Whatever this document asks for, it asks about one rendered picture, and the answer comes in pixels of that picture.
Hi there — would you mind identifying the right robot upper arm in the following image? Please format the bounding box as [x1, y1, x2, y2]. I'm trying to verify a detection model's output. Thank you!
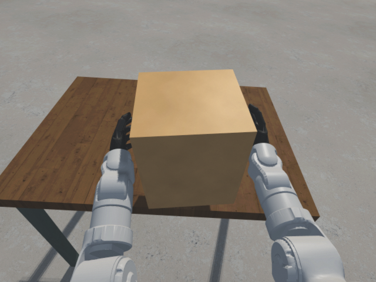
[271, 236, 346, 282]

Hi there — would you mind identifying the robot right forearm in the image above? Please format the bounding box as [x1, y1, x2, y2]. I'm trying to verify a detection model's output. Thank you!
[248, 143, 345, 278]

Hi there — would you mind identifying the right robot hand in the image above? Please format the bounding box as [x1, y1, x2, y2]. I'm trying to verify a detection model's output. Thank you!
[248, 103, 269, 145]

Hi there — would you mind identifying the left robot hand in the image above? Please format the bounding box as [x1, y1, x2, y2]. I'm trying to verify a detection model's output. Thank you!
[109, 112, 132, 151]

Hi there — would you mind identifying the robot left forearm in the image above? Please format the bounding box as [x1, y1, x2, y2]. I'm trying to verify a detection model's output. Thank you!
[70, 149, 135, 282]

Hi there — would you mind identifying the left robot upper arm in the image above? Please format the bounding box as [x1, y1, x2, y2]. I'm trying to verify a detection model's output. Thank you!
[71, 256, 137, 282]

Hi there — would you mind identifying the table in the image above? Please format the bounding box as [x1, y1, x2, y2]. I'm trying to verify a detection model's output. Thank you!
[0, 76, 320, 267]

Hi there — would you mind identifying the carton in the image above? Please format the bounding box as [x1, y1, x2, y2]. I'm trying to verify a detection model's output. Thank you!
[129, 69, 257, 209]

